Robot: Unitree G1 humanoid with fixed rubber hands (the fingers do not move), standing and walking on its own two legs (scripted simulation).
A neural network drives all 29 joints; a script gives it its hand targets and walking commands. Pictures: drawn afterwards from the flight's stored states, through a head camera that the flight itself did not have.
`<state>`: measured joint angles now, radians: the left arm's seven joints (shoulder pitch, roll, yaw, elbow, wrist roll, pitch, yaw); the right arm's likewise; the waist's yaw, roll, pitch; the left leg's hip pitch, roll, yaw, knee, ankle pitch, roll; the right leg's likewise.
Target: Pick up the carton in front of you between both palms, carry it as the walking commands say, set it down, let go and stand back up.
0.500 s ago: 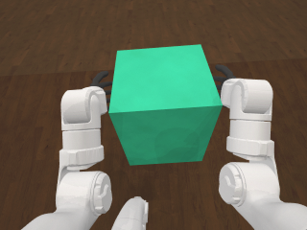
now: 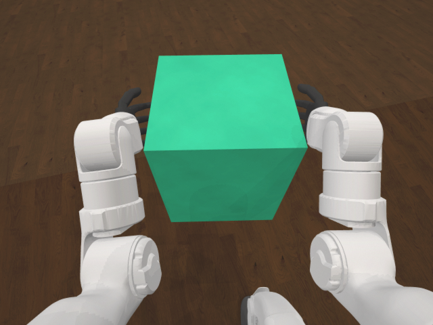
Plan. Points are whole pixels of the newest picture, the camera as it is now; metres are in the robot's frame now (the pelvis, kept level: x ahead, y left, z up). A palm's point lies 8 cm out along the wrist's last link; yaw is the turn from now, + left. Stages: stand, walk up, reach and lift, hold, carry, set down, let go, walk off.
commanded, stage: carry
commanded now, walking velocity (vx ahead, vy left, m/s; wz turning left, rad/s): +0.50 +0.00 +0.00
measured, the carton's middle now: (221, 146) +0.40 -0.02 +0.10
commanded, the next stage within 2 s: none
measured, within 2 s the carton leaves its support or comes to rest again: neither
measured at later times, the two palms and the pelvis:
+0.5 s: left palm (124, 18) +0.71 +0.16 +0.21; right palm (256, 14) +0.70 -0.14 +0.21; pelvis +0.33 +0.02 +0.05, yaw +1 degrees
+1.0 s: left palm out of the picture +1.01 +0.17 +0.27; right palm out of the picture +1.05 -0.12 +0.28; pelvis +0.66 -0.02 +0.12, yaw +1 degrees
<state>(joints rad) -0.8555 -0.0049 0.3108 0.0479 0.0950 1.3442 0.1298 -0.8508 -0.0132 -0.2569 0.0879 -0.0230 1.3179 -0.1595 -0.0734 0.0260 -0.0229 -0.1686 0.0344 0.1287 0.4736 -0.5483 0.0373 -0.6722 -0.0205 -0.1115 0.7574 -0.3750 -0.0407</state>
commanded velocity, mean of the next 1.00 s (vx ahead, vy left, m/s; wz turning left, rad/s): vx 0.50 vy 0.00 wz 0.00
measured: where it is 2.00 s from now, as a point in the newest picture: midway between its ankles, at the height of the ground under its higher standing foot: (196, 104)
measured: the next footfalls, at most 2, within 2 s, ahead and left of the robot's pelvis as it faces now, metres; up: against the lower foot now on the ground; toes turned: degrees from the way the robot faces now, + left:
right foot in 0.02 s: +0.20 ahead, -0.10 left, +0.04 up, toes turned -6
left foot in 0.40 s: +0.47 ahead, +0.11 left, +0.09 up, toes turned +8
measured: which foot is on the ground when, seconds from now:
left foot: down 0.00-0.04, up 0.06-0.38, down 0.40-0.82, up 0.84-1.00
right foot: up 0.00-0.00, down 0.02-0.44, up 0.46-0.76, down 0.78-1.00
